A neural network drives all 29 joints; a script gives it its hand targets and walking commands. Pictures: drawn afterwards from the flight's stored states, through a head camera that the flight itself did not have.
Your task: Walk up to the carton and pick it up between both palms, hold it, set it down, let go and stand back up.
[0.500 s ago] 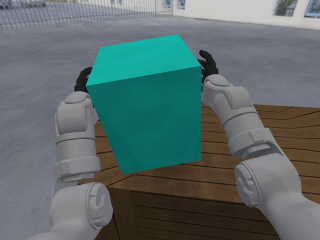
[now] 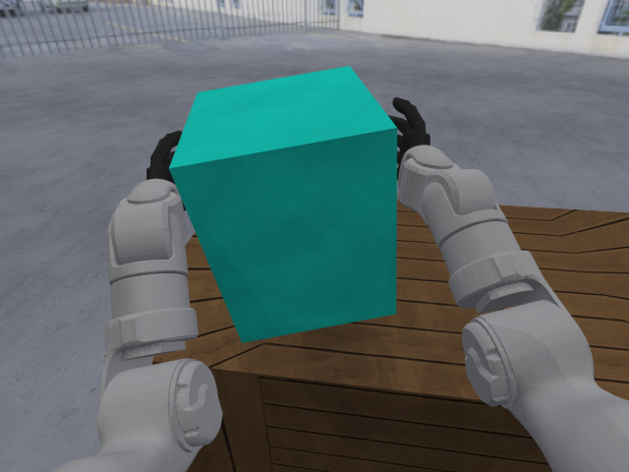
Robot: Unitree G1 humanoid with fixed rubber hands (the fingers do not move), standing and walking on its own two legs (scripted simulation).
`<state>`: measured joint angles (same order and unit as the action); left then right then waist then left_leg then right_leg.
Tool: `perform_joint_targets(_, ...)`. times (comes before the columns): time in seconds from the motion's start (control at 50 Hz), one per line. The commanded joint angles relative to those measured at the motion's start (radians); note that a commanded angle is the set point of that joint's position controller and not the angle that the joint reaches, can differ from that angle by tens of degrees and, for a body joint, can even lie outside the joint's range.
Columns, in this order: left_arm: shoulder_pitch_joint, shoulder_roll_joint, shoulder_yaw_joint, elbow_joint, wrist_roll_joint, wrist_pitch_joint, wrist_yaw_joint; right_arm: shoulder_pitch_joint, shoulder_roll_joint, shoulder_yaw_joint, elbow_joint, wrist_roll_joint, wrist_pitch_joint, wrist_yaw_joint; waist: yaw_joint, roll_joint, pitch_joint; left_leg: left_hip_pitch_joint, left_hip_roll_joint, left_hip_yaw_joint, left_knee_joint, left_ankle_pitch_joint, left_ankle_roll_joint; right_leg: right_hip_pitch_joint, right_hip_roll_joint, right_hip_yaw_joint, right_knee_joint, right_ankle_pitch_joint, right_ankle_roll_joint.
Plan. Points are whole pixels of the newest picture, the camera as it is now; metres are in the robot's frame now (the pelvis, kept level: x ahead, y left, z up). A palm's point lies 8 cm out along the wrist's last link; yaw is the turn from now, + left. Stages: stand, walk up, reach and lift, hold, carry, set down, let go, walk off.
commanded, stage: hold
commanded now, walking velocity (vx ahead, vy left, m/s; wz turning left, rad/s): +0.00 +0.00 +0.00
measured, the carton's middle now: (296, 202) +0.38 +0.00 +0.24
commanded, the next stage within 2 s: none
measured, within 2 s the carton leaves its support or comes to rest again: neither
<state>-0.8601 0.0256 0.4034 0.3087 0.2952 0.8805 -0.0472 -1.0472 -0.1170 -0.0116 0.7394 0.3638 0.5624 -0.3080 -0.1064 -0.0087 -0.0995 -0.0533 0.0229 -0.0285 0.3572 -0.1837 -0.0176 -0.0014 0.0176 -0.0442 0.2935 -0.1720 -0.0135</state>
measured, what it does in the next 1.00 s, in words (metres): stands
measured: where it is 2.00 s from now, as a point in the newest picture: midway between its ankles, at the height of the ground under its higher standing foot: outside the picture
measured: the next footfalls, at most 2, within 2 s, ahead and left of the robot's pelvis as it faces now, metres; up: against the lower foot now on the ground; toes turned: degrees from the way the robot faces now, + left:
none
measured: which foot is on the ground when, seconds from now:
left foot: down 0.00-1.00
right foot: down 0.00-1.00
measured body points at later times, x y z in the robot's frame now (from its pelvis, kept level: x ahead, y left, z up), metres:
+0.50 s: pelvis +0.00 +0.00 +0.00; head -0.09 +0.01 +0.44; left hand +0.38 +0.15 +0.27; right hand +0.38 -0.15 +0.29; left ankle +0.02 +0.13 -0.75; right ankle +0.00 -0.11 -0.75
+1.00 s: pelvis +0.00 +0.00 +0.00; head -0.09 +0.01 +0.44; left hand +0.38 +0.15 +0.27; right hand +0.38 -0.15 +0.30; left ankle +0.02 +0.13 -0.75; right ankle +0.00 -0.11 -0.75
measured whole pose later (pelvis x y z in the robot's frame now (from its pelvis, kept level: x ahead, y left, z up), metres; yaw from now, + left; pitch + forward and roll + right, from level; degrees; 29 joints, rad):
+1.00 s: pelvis +0.00 +0.00 +0.00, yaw +0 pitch -7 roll -1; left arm -0.86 0.03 0.40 0.32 0.29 0.88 -0.04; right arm -1.05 -0.12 -0.01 0.74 0.37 0.57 -0.31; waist -0.11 -0.01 -0.11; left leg -0.06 0.02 -0.04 0.36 -0.18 -0.02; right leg -0.01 0.02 -0.03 0.30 -0.17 -0.02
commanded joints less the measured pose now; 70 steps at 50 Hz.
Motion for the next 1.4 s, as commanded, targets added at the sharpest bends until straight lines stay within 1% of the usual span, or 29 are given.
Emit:
perform_joint_targets(0.0, -0.829, -0.523, -0.441, -0.131, -0.165, -0.089, -0.115, -0.653, 0.674, 0.268, -0.233, 0.147, 0.015, 0.111, -0.013, 0.048, -0.280, 0.036, -0.063, 0.019, -0.041, 0.209, -0.030, 0.091, 0.057, 0.006, -0.015, 0.221, 0.074)
perform_joint_targets(0.06, -0.819, -0.523, -0.444, -0.150, -0.163, -0.086, -0.117, -0.644, 0.668, 0.276, -0.247, 0.162, 0.017, 0.107, -0.014, 0.056, -0.286, 0.044, -0.067, 0.021, -0.037, 0.231, -0.032, 0.099, 0.059, 0.007, -0.012, 0.242, 0.079)
perform_joint_targets(0.1, -0.814, -0.517, -0.435, -0.135, -0.157, -0.084, -0.120, -0.652, 0.668, 0.268, -0.251, 0.155, 0.017, 0.105, -0.016, 0.050, -0.273, 0.033, -0.066, 0.024, -0.041, 0.210, -0.031, 0.092, 0.056, 0.006, -0.016, 0.222, 0.078)
perform_joint_targets(0.16, -0.818, -0.514, -0.436, -0.141, -0.162, -0.086, -0.118, -0.656, 0.675, 0.280, -0.266, 0.155, 0.018, 0.102, -0.009, 0.031, -0.287, 0.041, -0.070, 0.024, -0.039, 0.214, -0.027, 0.098, 0.055, 0.007, -0.014, 0.244, 0.085)
perform_joint_targets(0.22, -0.822, -0.510, -0.438, -0.171, -0.159, -0.087, -0.113, -0.648, 0.683, 0.294, -0.272, 0.168, 0.020, 0.102, 0.001, 0.034, -0.294, 0.051, -0.070, 0.021, -0.031, 0.234, -0.026, 0.100, 0.057, 0.008, -0.008, 0.270, 0.086)
perform_joint_targets(0.28, -0.810, -0.503, -0.423, -0.143, -0.152, -0.083, -0.115, -0.659, 0.681, 0.290, -0.271, 0.160, 0.022, 0.101, 0.004, 0.016, -0.267, 0.039, -0.070, 0.027, -0.041, 0.201, -0.017, 0.089, 0.051, 0.011, -0.015, 0.243, 0.089)
perform_joint_targets(0.3, -0.814, -0.505, -0.423, -0.144, -0.151, -0.084, -0.115, -0.658, 0.679, 0.288, -0.269, 0.153, 0.021, 0.102, 0.009, 0.022, -0.273, 0.032, -0.071, 0.028, -0.045, 0.192, -0.016, 0.091, 0.053, 0.009, -0.015, 0.231, 0.089)
perform_joint_targets(0.36, -0.822, -0.506, -0.439, -0.158, -0.157, -0.085, -0.117, -0.643, 0.685, 0.284, -0.259, 0.153, 0.022, 0.101, -0.005, 0.029, -0.287, 0.050, -0.069, 0.027, -0.040, 0.201, -0.020, 0.087, 0.055, 0.010, -0.014, 0.235, 0.085)
perform_joint_targets(0.38, -0.814, -0.513, -0.441, -0.148, -0.159, -0.083, -0.117, -0.654, 0.683, 0.287, -0.274, 0.157, 0.019, 0.100, 0.000, 0.031, -0.285, 0.049, -0.070, 0.026, -0.038, 0.210, -0.021, 0.085, 0.056, 0.009, -0.012, 0.247, 0.085)
perform_joint_targets(0.46, -0.812, -0.511, -0.435, -0.141, -0.156, -0.081, -0.118, -0.643, 0.676, 0.284, -0.256, 0.154, 0.026, 0.100, -0.005, 0.039, -0.267, 0.040, -0.067, 0.026, -0.042, 0.204, -0.024, 0.091, 0.057, 0.010, -0.016, 0.235, 0.084)
perform_joint_targets(0.5, -0.804, -0.519, -0.442, -0.144, -0.157, -0.079, -0.120, -0.643, 0.668, 0.280, -0.273, 0.158, 0.023, 0.099, -0.006, 0.048, -0.273, 0.038, -0.067, 0.023, -0.038, 0.214, -0.029, 0.093, 0.057, 0.009, -0.013, 0.242, 0.083)
perform_joint_targets(0.52, -0.808, -0.515, -0.446, -0.148, -0.158, -0.079, -0.120, -0.643, 0.669, 0.279, -0.266, 0.155, 0.024, 0.098, -0.017, 0.047, -0.276, 0.046, -0.067, 0.025, -0.036, 0.213, -0.030, 0.089, 0.057, 0.011, -0.015, 0.238, 0.080)
perform_joint_targets(0.6, -0.825, -0.522, -0.458, -0.159, -0.162, -0.080, -0.118, -0.643, 0.669, 0.275, -0.254, 0.155, 0.025, 0.104, -0.020, 0.061, -0.277, 0.047, -0.064, 0.020, -0.037, 0.209, -0.034, 0.076, 0.058, 0.006, -0.016, 0.212, 0.076)
perform_joint_targets(0.64, -0.829, -0.517, -0.441, -0.139, -0.154, -0.081, -0.116, -0.653, 0.668, 0.266, -0.243, 0.150, 0.029, 0.107, -0.008, 0.054, -0.258, 0.033, -0.063, 0.020, -0.045, 0.185, -0.030, 0.067, 0.060, 0.007, -0.021, 0.188, 0.077)
perform_joint_targets(0.8, -0.841, -0.515, -0.430, -0.125, -0.160, -0.090, -0.110, -0.668, 0.682, 0.270, -0.232, 0.153, 0.025, 0.116, 0.003, 0.039, -0.279, 0.023, -0.062, 0.018, -0.048, 0.176, -0.023, 0.073, 0.059, 0.010, -0.017, 0.187, 0.077)
perform_joint_targets(0.9, -0.839, -0.516, -0.424, -0.108, -0.162, -0.093, -0.110, -0.674, 0.681, 0.264, -0.231, 0.149, 0.021, 0.114, 0.001, 0.032, -0.279, 0.022, -0.062, 0.020, -0.050, 0.159, -0.016, 0.070, 0.055, 0.012, -0.020, 0.170, 0.080)
perform_joint_targets(0.98, -0.841, -0.519, -0.430, -0.105, -0.161, -0.090, -0.110, -0.668, 0.672, 0.257, -0.214, 0.148, 0.025, 0.111, -0.011, 0.049, -0.272, 0.027, -0.063, 0.015, -0.047, 0.166, -0.021, 0.066, 0.055, 0.015, -0.020, 0.181, 0.075)
perform_joint_targets(1.02, -0.843, -0.511, -0.421, -0.090, -0.156, -0.089, -0.114, -0.661, 0.668, 0.251, -0.195, 0.145, 0.028, 0.110, -0.013, 0.045, -0.247, 0.014, -0.063, 0.020, -0.057, 0.138, -0.020, 0.059, 0.051, 0.015, -0.024, 0.162, 0.078)
perform_joint_targets(1.04, -0.843, -0.509, -0.416, -0.091, -0.151, -0.090, -0.115, -0.651, 0.665, 0.242, -0.178, 0.142, 0.029, 0.112, -0.013, 0.049, -0.238, 0.006, -0.061, 0.019, -0.063, 0.123, -0.020, 0.056, 0.051, 0.014, -0.029, 0.141, 0.076)
perform_joint_targets(1.06, -0.844, -0.511, -0.416, -0.089, -0.154, -0.092, -0.116, -0.670, 0.671, 0.247, -0.194, 0.146, 0.025, 0.115, -0.002, 0.045, -0.244, -0.005, -0.061, 0.018, -0.064, 0.123, -0.019, 0.059, 0.053, 0.013, -0.026, 0.139, 0.076)
perform_joint_targets(1.08, -0.855, -0.511, -0.421, -0.101, -0.159, -0.095, -0.115, -0.671, 0.680, 0.247, -0.193, 0.148, 0.023, 0.116, -0.008, 0.049, -0.254, 0.002, -0.062, 0.019, -0.059, 0.135, -0.017, 0.060, 0.050, 0.017, -0.023, 0.152, 0.078)
perform_joint_targets(1.14, -0.836, -0.515, -0.422, -0.109, -0.159, -0.095, -0.112, -0.672, 0.679, 0.264, -0.231, 0.157, 0.020, 0.111, -0.006, 0.040, -0.290, 0.024, -0.065, 0.015, -0.040, 0.204, -0.022, 0.086, 0.053, 0.012, -0.011, 0.232, 0.081)
perform_joint_targets(1.18, -0.828, -0.505, -0.421, -0.117, -0.160, -0.096, -0.114, -0.667, 0.681, 0.278, -0.241, 0.166, 0.022, 0.104, -0.005, 0.028, -0.306, 0.036, -0.069, 0.017, -0.034, 0.214, -0.024, 0.099, 0.054, 0.015, -0.009, 0.255, 0.085)
perform_joint_targets(1.2, -0.831, -0.513, -0.432, -0.120, -0.166, -0.096, -0.115, -0.671, 0.680, 0.277, -0.252, 0.167, 0.020, 0.101, -0.011, 0.036, -0.305, 0.037, -0.072, 0.018, -0.034, 0.207, -0.026, 0.096, 0.052, 0.018, -0.011, 0.253, 0.086)
perform_joint_targets(1.22, -0.824, -0.511, -0.422, -0.114, -0.160, -0.095, -0.115, -0.669, 0.675, 0.277, -0.256, 0.166, 0.020, 0.100, -0.004, 0.026, -0.293, 0.035, -0.068, 0.016, -0.036, 0.199, -0.021, 0.089, 0.052, 0.018, -0.014, 0.244, 0.087)
perform_joint_targets(1.24, -0.825, -0.526, -0.441, -0.139, -0.170, -0.098, -0.114, -0.672, 0.687, 0.288, -0.281, 0.170, 0.017, 0.097, -0.012, 0.035, -0.318, 0.041, -0.071, 0.015, -0.027, 0.221, -0.023, 0.098, 0.054, 0.015, -0.010, 0.265, 0.087)
perform_joint_targets(1.32, -0.811, -0.513, -0.429, -0.130, -0.157, -0.090, -0.114, -0.642, 0.672, 0.283, -0.256, 0.170, 0.026, 0.097, -0.005, 0.036, -0.277, 0.039, -0.070, 0.016, -0.035, 0.213, -0.024, 0.085, 0.054, 0.014, -0.016, 0.251, 0.084)
perform_joint_targets(1.36, -0.815, -0.515, -0.441, -0.153, -0.164, -0.089, -0.114, -0.656, 0.677, 0.295, -0.282, 0.178, 0.024, 0.097, -0.007, 0.045, -0.306, 0.052, -0.070, 0.015, -0.027, 0.237, -0.029, 0.091, 0.058, 0.013, -0.008, 0.273, 0.086)
perform_joint_targets(1.38, -0.813, -0.517, -0.441, -0.159, -0.166, -0.088, -0.112, -0.655, 0.680, 0.300, -0.289, 0.179, 0.024, 0.096, -0.007, 0.033, -0.307, 0.054, -0.071, 0.016, -0.024, 0.243, -0.028, 0.095, 0.058, 0.013, -0.008, 0.280, 0.088)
